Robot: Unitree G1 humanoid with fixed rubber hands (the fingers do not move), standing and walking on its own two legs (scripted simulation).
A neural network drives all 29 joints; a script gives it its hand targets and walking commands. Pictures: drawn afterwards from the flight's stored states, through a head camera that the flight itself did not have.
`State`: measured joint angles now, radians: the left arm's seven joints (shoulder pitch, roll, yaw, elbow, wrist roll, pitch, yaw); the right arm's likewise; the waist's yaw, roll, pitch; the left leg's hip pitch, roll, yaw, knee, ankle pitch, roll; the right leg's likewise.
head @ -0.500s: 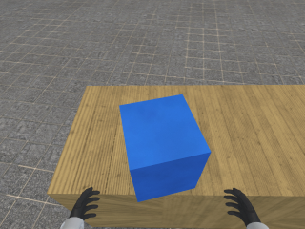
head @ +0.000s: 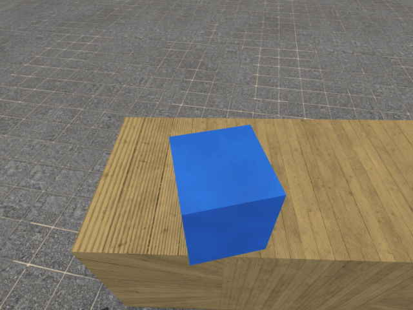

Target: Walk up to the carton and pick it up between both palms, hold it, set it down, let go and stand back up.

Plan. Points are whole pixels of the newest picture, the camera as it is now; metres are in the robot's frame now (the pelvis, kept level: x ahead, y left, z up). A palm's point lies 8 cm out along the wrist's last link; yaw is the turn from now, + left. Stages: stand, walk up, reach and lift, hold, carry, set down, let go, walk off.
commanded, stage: stand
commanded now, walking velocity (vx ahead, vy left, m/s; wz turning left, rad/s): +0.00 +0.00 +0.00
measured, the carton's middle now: (219, 195) +0.38 -0.01 -0.05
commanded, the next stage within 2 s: none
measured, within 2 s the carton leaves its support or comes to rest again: neither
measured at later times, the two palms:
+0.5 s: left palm out of the picture -0.01 +0.27 -0.13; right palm out of the picture +0.00 -0.25 -0.12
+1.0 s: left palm out of the picture +0.02 +0.26 -0.13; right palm out of the picture +0.02 -0.25 -0.12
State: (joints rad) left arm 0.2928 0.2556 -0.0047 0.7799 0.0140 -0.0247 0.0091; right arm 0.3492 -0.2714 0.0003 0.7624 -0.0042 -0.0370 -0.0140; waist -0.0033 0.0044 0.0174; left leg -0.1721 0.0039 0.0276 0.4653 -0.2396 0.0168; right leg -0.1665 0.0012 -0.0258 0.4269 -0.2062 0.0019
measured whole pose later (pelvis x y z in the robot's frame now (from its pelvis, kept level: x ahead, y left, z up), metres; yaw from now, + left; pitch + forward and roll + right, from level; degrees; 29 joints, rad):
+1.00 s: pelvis -0.01 +0.01 +0.00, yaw +0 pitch -1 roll +0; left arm 0.34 0.24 -0.03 0.91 0.01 -0.02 0.02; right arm 0.39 -0.25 0.01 0.84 0.00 -0.02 -0.02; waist 0.00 0.00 0.00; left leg -0.23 -0.02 0.04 0.48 -0.23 0.03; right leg -0.25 -0.02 0.00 0.49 -0.22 0.02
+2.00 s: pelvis +0.01 +0.02 +0.00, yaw +0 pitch -1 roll +0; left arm 0.32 0.21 -0.04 1.03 0.00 0.00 0.04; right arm 0.36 -0.21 0.01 0.95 0.00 -0.02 -0.04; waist 0.00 -0.01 0.02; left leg -0.16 -0.04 0.05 0.41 -0.23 0.05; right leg -0.18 -0.04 0.00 0.43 -0.22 0.03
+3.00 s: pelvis +0.02 +0.01 +0.00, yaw +0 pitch -1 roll +0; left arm 0.31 0.18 -0.03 1.09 0.00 -0.01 0.05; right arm 0.35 -0.18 0.01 1.01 0.00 -0.02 -0.05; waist 0.00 -0.01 0.03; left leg -0.14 -0.04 0.04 0.39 -0.23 0.04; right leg -0.16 -0.04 -0.01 0.42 -0.23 0.03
